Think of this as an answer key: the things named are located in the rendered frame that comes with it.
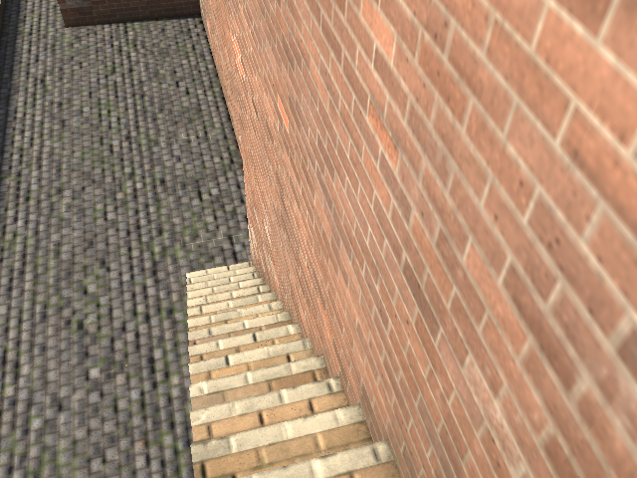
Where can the stairs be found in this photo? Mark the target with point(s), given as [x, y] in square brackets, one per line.
[263, 405]

